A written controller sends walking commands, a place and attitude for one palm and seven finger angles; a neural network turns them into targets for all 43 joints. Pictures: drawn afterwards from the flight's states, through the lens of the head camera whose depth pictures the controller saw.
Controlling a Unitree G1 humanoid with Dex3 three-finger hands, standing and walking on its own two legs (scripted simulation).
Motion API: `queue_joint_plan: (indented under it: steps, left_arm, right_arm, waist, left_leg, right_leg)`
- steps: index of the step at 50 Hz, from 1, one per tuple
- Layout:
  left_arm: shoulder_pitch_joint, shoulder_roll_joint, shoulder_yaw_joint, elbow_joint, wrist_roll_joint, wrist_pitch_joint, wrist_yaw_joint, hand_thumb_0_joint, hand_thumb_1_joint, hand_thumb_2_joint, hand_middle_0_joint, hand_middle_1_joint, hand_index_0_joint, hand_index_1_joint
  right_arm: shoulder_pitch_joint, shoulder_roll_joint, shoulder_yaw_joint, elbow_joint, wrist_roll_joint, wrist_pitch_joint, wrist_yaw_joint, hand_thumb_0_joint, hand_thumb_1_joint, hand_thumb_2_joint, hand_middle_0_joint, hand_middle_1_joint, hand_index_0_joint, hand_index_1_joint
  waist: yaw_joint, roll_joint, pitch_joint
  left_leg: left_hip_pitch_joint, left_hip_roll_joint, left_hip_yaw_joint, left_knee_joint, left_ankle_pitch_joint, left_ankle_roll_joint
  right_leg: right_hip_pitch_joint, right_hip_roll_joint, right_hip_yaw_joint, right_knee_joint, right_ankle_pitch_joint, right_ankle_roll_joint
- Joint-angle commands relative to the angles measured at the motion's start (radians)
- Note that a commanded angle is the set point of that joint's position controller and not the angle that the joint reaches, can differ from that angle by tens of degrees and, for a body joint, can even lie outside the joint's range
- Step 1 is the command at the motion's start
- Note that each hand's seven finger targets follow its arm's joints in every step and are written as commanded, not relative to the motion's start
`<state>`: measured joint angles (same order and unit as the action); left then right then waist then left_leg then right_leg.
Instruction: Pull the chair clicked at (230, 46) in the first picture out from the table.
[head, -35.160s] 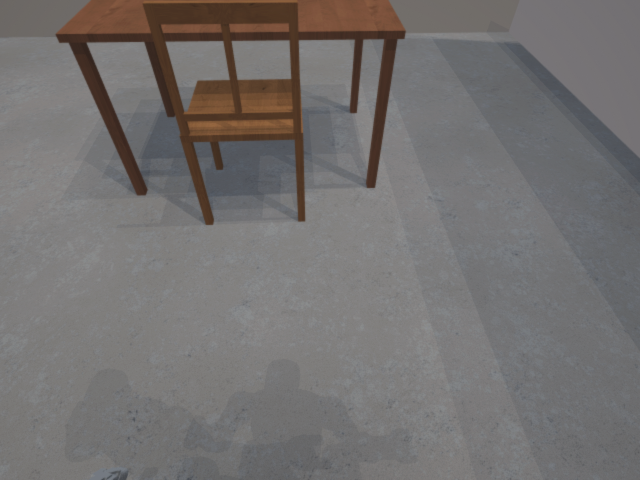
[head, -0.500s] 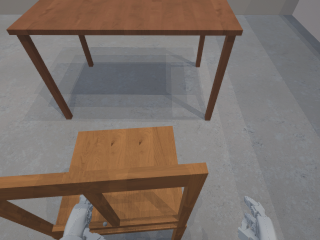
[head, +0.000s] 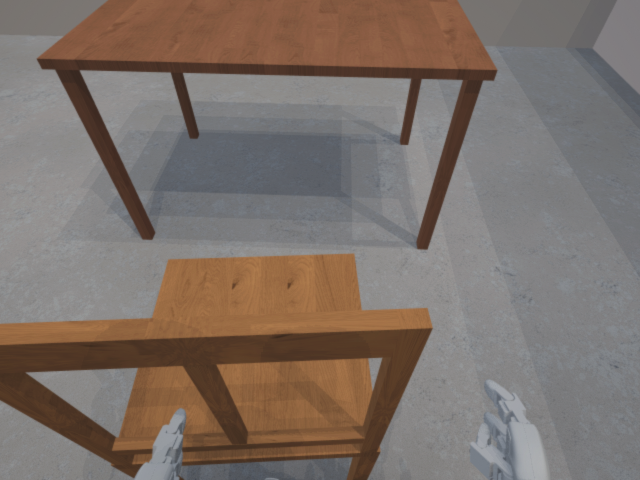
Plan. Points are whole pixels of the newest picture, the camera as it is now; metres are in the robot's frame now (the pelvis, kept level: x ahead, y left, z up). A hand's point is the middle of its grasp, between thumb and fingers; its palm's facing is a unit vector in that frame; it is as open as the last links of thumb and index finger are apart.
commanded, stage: draw the fingers out of the gap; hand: left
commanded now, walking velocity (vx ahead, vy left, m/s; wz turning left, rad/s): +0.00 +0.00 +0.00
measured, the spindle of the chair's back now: (222, 405) +0.22 +0.14 -0.02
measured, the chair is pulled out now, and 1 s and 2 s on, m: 0.65 0.65 0.64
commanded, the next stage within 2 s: draw the hand back to the body in 0.16 s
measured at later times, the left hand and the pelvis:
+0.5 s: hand out of the picture +0.11 +0.15 +0.04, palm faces +0.09 -0.99 -0.04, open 17.5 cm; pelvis -0.01 +0.00 -0.02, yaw +0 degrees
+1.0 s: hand out of the picture +0.12 +0.21 +0.09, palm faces +0.14 -0.90 -0.40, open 15.5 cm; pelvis -0.01 +0.00 +0.03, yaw +0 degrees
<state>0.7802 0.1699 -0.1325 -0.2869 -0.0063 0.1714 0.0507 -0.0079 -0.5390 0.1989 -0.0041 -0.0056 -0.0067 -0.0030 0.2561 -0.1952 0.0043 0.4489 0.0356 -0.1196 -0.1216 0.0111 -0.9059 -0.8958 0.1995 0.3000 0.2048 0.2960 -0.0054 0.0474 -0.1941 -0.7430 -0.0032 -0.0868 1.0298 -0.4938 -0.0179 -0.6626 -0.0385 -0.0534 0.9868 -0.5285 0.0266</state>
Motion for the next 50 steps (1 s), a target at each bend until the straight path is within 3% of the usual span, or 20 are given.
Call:
queue_joint_plan:
  steps: [1,6,11,14,15,17,19,24,26,28,32,34,39,40,41,42,43,45,47,50]
  left_arm:
    - [0.127,0.057,0.047,-0.208,-0.002,-0.066,0.005,0.0,-0.55,0.2,0.0,0.0,0.0,0.0]
    - [0.187,0.051,0.028,-0.256,-0.004,-0.086,-0.011,0.0,-0.55,0.2,0.0,0.0,0.0,0.0]
    - [0.242,0.067,0.048,-0.257,-0.003,-0.103,-0.024,0.0,-0.55,0.2,0.0,0.0,0.0,0.0]
    - [0.303,0.062,0.047,-0.269,0.003,-0.104,-0.026,0.0,-0.55,0.2,0.0,0.0,0.0,0.0]
    - [0.211,-0.006,0.048,-0.366,-0.108,-0.206,-0.051,0.0,-0.55,0.2,0.0,0.0,0.0,0.0]
    - [0.216,0.062,0.104,-0.362,-0.12,-0.289,-0.065,0.0,-0.55,0.2,0.0,0.0,0.0,0.0]
    - [0.225,0.068,0.125,-0.377,-0.135,-0.351,-0.077,0.0,-0.55,0.2,0.0,0.0,0.0,0.0]
    - [0.2,0.078,0.167,-0.306,-0.161,-0.504,-0.144,0.0,-0.55,0.2,0.0,0.0,0.0,0.0]
    - [0.178,0.103,0.196,-0.295,-0.179,-0.57,-0.189,0.0,-0.55,0.2,0.0,0.0,0.0,0.0]
    - [0.176,0.125,0.229,-0.3,-0.21,-0.618,-0.235,0.0,-0.55,0.2,0.0,0.0,0.0,0.0]
    - [0.192,0.16,0.323,-0.302,-0.263,-0.552,-0.253,0.0,-0.55,0.2,0.0,0.0,0.0,0.0]
    - [0.148,0.158,0.329,-0.353,-0.281,-0.525,-0.247,0.0,-0.55,0.2,0.0,0.0,0.0,0.0]
    - [0.042,0.184,0.338,-0.386,-0.29,-0.496,-0.24,0.0,-0.369,0.287,-0.025,-0.037,-0.025,-0.037]
    - [0.091,0.387,0.427,-0.38,-0.093,-0.375,-0.077,0.0,-0.332,0.305,-0.03,-0.045,-0.03,-0.045]
    - [0.102,0.256,0.34,-0.429,-0.078,-0.316,-0.019,0.0,-0.296,0.322,-0.035,-0.053,-0.035,-0.053]
    - [0.055,0.279,0.357,-0.442,-0.055,-0.274,0.025,0.0,-0.26,0.34,-0.04,-0.06,-0.04,-0.06]
    - [0.039,0.263,0.338,-0.432,-0.04,-0.249,0.054,0.0,-0.224,0.357,-0.045,-0.068,-0.045,-0.068]
    - [-0.032,0.271,0.335,-0.423,-0.029,-0.224,0.092,0.0,-0.151,0.393,-0.055,-0.082,-0.055,-0.082]
    - [-0.104,0.332,0.384,-0.453,-0.018,-0.217,0.116,0.0,-0.079,0.428,-0.065,-0.097,-0.065,-0.097]
    - [-0.134,0.338,0.402,-0.467,-0.015,-0.214,0.132,0.0,0.03,0.48,-0.08,-0.12,-0.08,-0.12]
  right_arm:
    - [-0.095,-0.109,-0.055,-0.186,0.006,-0.051,-0.016,0.0,-0.9,-0.9,0.2,0.3,0.2,0.3]
    - [-0.099,-0.105,-0.059,-0.197,0.01,-0.051,-0.019,0.0,-0.9,-0.9,0.2,0.3,0.2,0.3]
    - [-0.096,-0.102,-0.07,-0.197,0.013,-0.05,-0.025,0.0,-0.9,-0.9,0.2,0.3,0.2,0.3]
    - [-0.103,-0.095,-0.074,-0.202,0.015,-0.049,-0.024,0.0,-0.9,-0.9,0.2,0.3,0.2,0.3]
    - [-0.093,-0.096,-0.071,-0.194,0.016,-0.071,-0.023,0.0,-0.9,-0.9,0.2,0.3,0.2,0.3]
    - [-0.082,-0.1,-0.079,-0.167,0.017,-0.094,-0.023,0.0,-0.9,-0.9,0.2,0.3,0.2,0.3]
    - [-0.082,-0.092,-0.081,-0.152,0.023,-0.108,-0.015,0.0,-0.9,-0.9,0.2,0.3,0.2,0.3]
    - [-0.115,-0.078,-0.091,-0.116,0.027,-0.104,0.016,0.0,-0.9,-0.9,0.2,0.3,0.2,0.3]
    - [-0.136,-0.075,-0.096,-0.109,0.029,-0.102,0.031,0.0,-0.9,-0.9,0.2,0.3,0.2,0.3]
    - [-0.157,-0.075,-0.097,-0.11,0.035,-0.102,0.043,0.0,-0.9,-0.9,0.2,0.3,0.2,0.3]
    - [-0.177,-0.07,-0.094,-0.128,0.05,-0.088,0.032,0.0,-0.9,-0.9,0.2,0.3,0.2,0.3]
    - [-0.178,-0.07,-0.084,-0.13,0.056,-0.093,0.02,0.0,-0.9,-0.9,0.2,0.3,0.2,0.3]
    - [-0.163,-0.082,-0.064,-0.108,0.057,-0.135,0.001,0.0,-0.9,-0.9,0.2,0.3,0.2,0.3]
    - [-0.161,-0.069,-0.041,-0.097,0.022,-0.1,-0.022,0.0,-0.9,-0.9,0.2,0.3,0.2,0.3]
    - [-0.151,-0.053,-0.023,-0.117,0.019,-0.091,-0.031,0.0,-0.9,-0.9,0.2,0.3,0.2,0.3]
    - [-0.147,-0.06,-0.024,-0.099,0.018,-0.08,-0.039,0.0,-0.9,-0.9,0.2,0.3,0.2,0.3]
    - [-0.164,-0.063,-0.014,-0.09,0.017,-0.071,-0.045,0.0,-0.9,-0.9,0.2,0.3,0.2,0.3]
    - [-0.176,-0.072,0.002,-0.075,0.011,-0.069,-0.051,0.0,-0.9,-0.9,0.2,0.3,0.2,0.3]
    - [-0.178,-0.086,0.008,-0.063,0.006,-0.078,-0.057,0.0,-0.9,-0.9,0.2,0.3,0.2,0.3]
    - [-0.182,-0.087,0.018,-0.049,0.0,-0.102,-0.053,0.0,-0.9,-0.9,0.2,0.3,0.2,0.3]
  waist:
    - [-0.003,-0.054,-0.034]
    - [-0.002,-0.02,-0.037]
    - [-0.002,-0.059,-0.03]
    - [0.009,-0.032,-0.043]
    - [-0.008,-0.083,-0.02]
    - [0.004,-0.046,-0.058]
    - [0.013,0.019,-0.079]
    - [0.022,-0.037,-0.037]
    - [0.027,-0.043,-0.056]
    - [0.037,-0.008,-0.078]
    - [0.049,-0.033,-0.109]
    - [0.042,-0.009,-0.083]
    - [0.022,0.01,-0.015]
    - [0.105,0.049,-0.06]
    - [0.064,0.044,0.025]
    - [0.066,0.041,0.034]
    - [0.056,0.032,0.093]
    - [0.049,0.032,0.144]
    - [0.056,0.054,0.147]
    - [0.061,0.089,0.148]
  left_leg:
    - [0.088,0.001,0.041,-0.15,0.194,0.044]
    - [0.077,-0.001,0.041,-0.136,0.196,0.046]
    - [0.05,-0.002,0.042,-0.115,0.183,0.051]
    - [0.052,-0.005,0.043,-0.113,0.199,0.05]
    - [0.037,-0.014,0.038,-0.085,0.215,0.046]
    - [0.044,-0.012,0.038,-0.077,0.229,0.048]
    - [0.084,-0.011,0.035,-0.083,0.261,0.039]
    - [0.02,0.0,0.034,-0.062,0.245,0.034]
    - [0.005,0.005,0.035,-0.048,0.233,0.032]
    - [0.017,0.005,0.037,-0.044,0.242,0.031]
    - [0.064,0.008,0.033,-0.091,0.22,0.033]
    - [0.097,0.01,0.03,-0.114,0.203,0.032]
    - [0.145,0.017,0.02,-0.161,0.166,0.034]
    - [0.198,0.052,0.019,-0.226,0.162,0.026]
    - [0.212,0.049,0.029,-0.248,0.153,0.027]
    - [0.234,0.052,0.028,-0.258,0.156,0.03]
    - [0.261,0.055,0.032,-0.275,0.145,0.03]
    - [0.289,0.053,0.03,-0.32,0.106,0.029]
    - [0.331,0.051,0.027,-0.369,0.097,0.027]
    - [0.404,0.048,0.021,-0.434,0.106,0.021]
  right_leg:
    - [-0.006,0.018,-0.051,-0.16,0.174,-0.036]
    - [-0.02,0.018,-0.05,-0.15,0.168,-0.038]
    - [-0.038,0.023,-0.048,-0.145,0.159,-0.036]
    - [-0.036,0.022,-0.05,-0.133,0.169,-0.038]
    - [-0.06,0.03,-0.072,-0.121,0.197,-0.036]
    - [-0.056,0.03,-0.063,-0.11,0.199,-0.039]
    - [-0.058,0.028,-0.065,-0.096,0.2,-0.042]
    - [-0.076,0.031,-0.059,-0.07,0.201,-0.039]
    - [-0.072,0.027,-0.048,-0.059,0.197,-0.038]
    - [-0.052,0.023,-0.035,-0.054,0.208,-0.041]
    - [0.029,0.024,-0.032,-0.1,0.198,-0.038]
    - [0.032,0.025,-0.036,-0.125,0.177,-0.036]
    - [0.036,0.025,-0.033,-0.196,0.117,-0.035]
    - [0.148,-0.009,0.013,-0.273,0.129,-0.068]
    - [0.15,-0.017,-0.005,-0.309,0.134,-0.063]
    - [0.168,-0.013,-0.008,-0.334,0.13,-0.066]
    - [0.154,-0.009,-0.016,-0.358,0.121,-0.065]
    - [0.175,-0.01,-0.025,-0.404,0.09,-0.062]
    - [0.219,-0.012,-0.026,-0.442,0.093,-0.066]
    - [0.27,-0.012,-0.027,-0.465,0.118,-0.067]
